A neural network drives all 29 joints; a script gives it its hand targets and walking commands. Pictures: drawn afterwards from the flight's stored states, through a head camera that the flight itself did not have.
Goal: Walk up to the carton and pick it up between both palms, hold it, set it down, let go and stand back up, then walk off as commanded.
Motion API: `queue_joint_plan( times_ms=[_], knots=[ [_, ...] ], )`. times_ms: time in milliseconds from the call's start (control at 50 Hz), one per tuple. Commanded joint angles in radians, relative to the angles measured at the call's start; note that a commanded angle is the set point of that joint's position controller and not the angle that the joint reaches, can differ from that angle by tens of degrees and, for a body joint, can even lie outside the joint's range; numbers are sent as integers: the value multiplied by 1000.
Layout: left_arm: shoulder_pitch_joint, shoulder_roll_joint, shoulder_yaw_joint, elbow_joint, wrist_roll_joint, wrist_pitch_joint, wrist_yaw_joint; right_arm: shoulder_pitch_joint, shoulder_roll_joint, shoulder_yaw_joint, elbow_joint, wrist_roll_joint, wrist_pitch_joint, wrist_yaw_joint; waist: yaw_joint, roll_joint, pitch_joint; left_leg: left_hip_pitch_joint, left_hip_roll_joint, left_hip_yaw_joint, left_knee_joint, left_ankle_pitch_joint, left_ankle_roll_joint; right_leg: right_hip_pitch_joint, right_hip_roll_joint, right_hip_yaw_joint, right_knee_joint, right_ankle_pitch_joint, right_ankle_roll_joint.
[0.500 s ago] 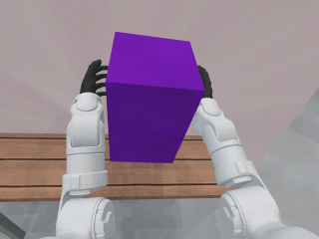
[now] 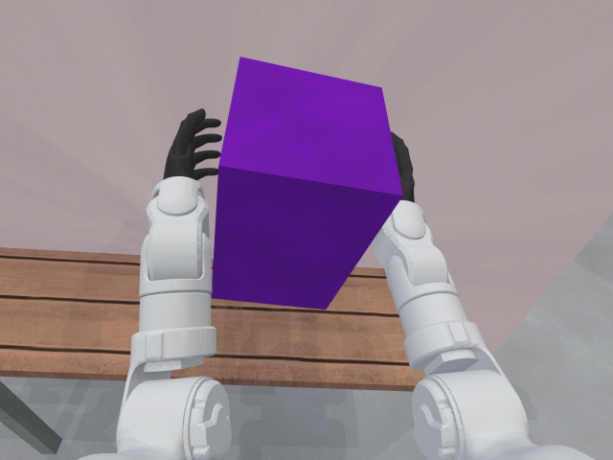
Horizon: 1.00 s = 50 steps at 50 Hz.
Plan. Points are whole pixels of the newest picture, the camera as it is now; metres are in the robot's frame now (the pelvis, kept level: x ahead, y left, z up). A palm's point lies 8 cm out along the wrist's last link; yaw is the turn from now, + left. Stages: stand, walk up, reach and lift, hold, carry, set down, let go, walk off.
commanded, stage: set down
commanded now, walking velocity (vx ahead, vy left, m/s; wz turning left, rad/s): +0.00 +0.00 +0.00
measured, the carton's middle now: (289, 201) +0.38 +0.02 +0.17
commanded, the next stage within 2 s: none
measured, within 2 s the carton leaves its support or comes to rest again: neither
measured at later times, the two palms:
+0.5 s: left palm (202, 221) +0.38 +0.14 +0.14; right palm (388, 225) +0.39 -0.12 +0.12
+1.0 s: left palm (203, 242) +0.38 +0.14 +0.09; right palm (380, 234) +0.40 -0.12 +0.10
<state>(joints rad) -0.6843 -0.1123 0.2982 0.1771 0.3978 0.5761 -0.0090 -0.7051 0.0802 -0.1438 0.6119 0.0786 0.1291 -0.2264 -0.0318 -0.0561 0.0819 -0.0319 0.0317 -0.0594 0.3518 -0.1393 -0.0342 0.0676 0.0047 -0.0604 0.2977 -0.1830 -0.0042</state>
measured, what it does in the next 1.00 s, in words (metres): stands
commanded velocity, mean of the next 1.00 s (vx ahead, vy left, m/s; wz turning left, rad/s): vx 0.00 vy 0.00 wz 0.00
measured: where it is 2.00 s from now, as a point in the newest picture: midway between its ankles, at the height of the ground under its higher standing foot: outside the picture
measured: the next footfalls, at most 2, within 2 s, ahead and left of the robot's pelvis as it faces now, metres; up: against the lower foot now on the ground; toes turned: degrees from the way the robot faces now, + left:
none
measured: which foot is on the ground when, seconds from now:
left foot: down 0.00-1.00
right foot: down 0.00-1.00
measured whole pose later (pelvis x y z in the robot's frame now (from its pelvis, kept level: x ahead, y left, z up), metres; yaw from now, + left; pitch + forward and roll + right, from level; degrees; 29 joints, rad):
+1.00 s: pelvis +0.01 -0.01 +0.00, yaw +0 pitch -1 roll -1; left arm -0.57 -0.14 0.29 0.51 0.34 0.21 0.09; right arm -0.68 0.07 -0.28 0.94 -0.07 -0.22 -0.14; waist 0.04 -0.04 0.04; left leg -0.20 0.06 -0.06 0.34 -0.12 -0.06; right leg -0.09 0.03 -0.09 0.28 -0.17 -0.03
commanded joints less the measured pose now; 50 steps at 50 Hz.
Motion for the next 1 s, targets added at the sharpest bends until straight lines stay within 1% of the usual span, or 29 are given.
queue_joint_plan(
  times_ms=[0,40,60,100,140,180,220,260,320,380,420,480,540,580,620,760,840,900,980],
  knots=[
    [-482,-471,-350,71,-65,-67,-182,-750,402,281,-194,-68,-142,140,-8,34,-325,135,-58,128,-80,53,43,-19,28,-86,-88,-13,44],
    [-474,-461,-335,86,-53,-81,-195,-725,392,252,-155,-96,-166,147,-14,30,-300,125,-59,134,-91,44,45,-16,22,-89,-90,-16,47],
    [-479,-463,-339,76,-53,-91,-197,-720,392,244,-146,-105,-182,148,-18,36,-311,131,-59,136,-89,62,42,-12,21,-92,-87,1,47],
    [-486,-483,-371,40,-66,-121,-191,-710,394,245,-138,-113,-218,151,-29,58,-356,151,-58,131,-68,144,25,-8,28,-101,-74,60,42],
    [-517,-514,-425,-11,-91,-161,-171,-712,405,257,-129,-114,-254,153,-38,93,-435,181,-55,121,-32,256,1,-7,36,-107,-56,139,33],
    [-550,-544,-481,-61,-114,-202,-144,-702,424,279,-111,-110,-284,155,-37,123,-514,221,-51,110,5,367,-21,-12,42,-107,-42,207,27],
    [-567,-568,-529,-91,-135,-240,-114,-691,441,302,-99,-102,-309,158,-26,146,-572,249,-45,100,36,447,-38,-25,45,-103,-34,244,22],
    [-565,-588,-567,-103,-151,-266,-89,-683,456,335,-106,-87,-326,160,-17,153,-628,260,-43,96,57,483,-42,-18,43,-92,-28,286,19],
    [-535,-595,-583,-82,-160,-290,-67,-677,464,366,-126,-76,-336,158,-4,134,-664,228,-49,99,57,443,-34,15,37,-77,-22,334,22],
    [-509,-585,-564,-52,-161,-297,-61,-679,465,391,-144,-69,-333,155,11,100,-662,173,-56,105,35,360,-12,48,27,-61,-18,347,33],
    [-502,-574,-540,-29,-158,-300,-61,-684,465,396,-147,-72,-327,155,21,76,-644,137,-58,108,16,307,3,56,22,-54,-18,332,39],
    [-496,-555,-491,15,-142,-305,-67,-688,465,394,-129,-80,-317,160,46,46,-602,99,-58,114,-12,243,21,55,17,-48,-20,297,46],
    [-492,-548,-451,51,-129,-313,-71,-675,467,381,-84,-89,-310,168,62,31,-569,91,-54,117,-28,228,26,40,20,-48,-24,274,45],
    [-493,-549,-431,70,-119,-320,-72,-668,467,364,-49,-95,-310,174,70,30,-554,97,-51,120,-31,234,24,26,24,-50,-26,265,41],
    [-488,-556,-418,91,-112,-328,-72,-655,465,345,-18,-103,-312,180,70,33,-542,111,-48,120,-29,254,20,9,29,-54,-29,262,37],
    [-506,-601,-432,128,-104,-381,-56,-614,455,267,88,-142,-347,200,45,80,-560,176,-38,113,6,371,-13,-67,45,-68,-37,284,16],
    [-540,-626,-449,147,-109,-429,-36,-610,464,227,129,-174,-377,210,35,103,-603,182,-34,110,25,405,-27,-102,46,-73,-38,291,9],
    [-568,-639,-457,160,-114,-467,-17,-625,473,209,136,-193,-400,217,37,113,-653,175,-34,109,36,419,-33,-117,45,-74,-35,301,6],
    [-587,-630,-427,207,-107,-512,3,-641,484,186,156,-220,-416,227,57,96,-690,132,-34,114,28,376,-26,-115,38,-67,-31,291,9]
  ],
)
